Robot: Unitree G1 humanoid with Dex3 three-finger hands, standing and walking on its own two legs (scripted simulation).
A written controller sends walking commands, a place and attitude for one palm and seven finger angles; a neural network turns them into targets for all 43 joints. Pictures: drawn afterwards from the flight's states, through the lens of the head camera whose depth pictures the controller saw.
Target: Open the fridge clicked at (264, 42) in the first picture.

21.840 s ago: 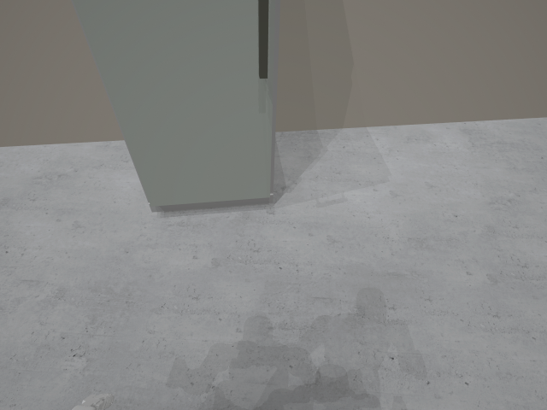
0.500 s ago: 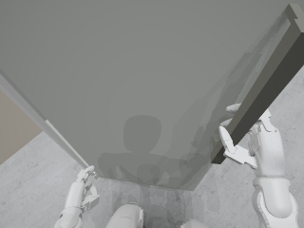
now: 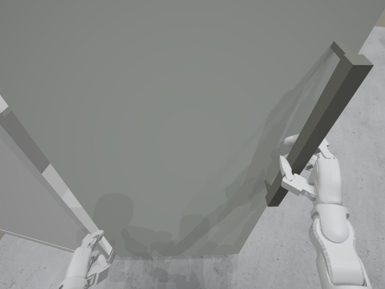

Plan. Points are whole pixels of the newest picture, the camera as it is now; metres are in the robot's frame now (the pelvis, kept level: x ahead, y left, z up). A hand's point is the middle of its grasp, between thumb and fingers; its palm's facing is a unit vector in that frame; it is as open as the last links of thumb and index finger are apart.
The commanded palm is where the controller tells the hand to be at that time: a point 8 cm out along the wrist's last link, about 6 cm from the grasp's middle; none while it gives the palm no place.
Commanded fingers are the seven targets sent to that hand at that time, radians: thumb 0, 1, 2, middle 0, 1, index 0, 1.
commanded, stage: stop walking and hold the door back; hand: right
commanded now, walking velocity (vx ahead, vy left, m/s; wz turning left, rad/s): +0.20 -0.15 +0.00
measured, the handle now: (296, 144) +0.35 -0.18 +0.14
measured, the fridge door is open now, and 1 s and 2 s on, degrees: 75 69 69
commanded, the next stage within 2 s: loosen the grip on the handle in 1.00 s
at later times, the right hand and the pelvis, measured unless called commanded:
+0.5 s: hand (281, 150) +0.36 -0.16 +0.12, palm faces +0.21 +0.94 -0.26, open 6.2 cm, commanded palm +0.33 -0.23 +0.11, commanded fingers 0.00 -0.90 -0.90 0.45 1.40 0.45 1.40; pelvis -0.07 +0.03 -0.01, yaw -1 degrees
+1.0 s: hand (284, 153) +0.35 -0.17 +0.12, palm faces +0.08 +0.98 -0.19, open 6.2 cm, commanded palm +0.33 -0.23 +0.11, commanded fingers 0.00 -0.90 -0.90 0.45 1.40 0.45 1.40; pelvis -0.05 -0.02 -0.01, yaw +2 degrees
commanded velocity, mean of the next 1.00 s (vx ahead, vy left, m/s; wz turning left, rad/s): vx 0.11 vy -0.04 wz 0.00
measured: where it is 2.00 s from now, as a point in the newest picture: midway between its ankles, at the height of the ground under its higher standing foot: outside the picture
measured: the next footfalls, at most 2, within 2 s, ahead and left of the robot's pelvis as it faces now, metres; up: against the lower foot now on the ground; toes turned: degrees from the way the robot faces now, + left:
right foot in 0.10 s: -0.03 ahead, -0.12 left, +0.00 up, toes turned -4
left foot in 0.34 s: +0.03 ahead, +0.11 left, +0.00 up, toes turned +3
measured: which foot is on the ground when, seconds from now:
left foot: down 0.00-0.10, up 0.12-0.32, down 0.34-1.00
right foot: up 0.00-0.08, down 0.10-0.34, up 0.36-0.76, down 0.78-1.00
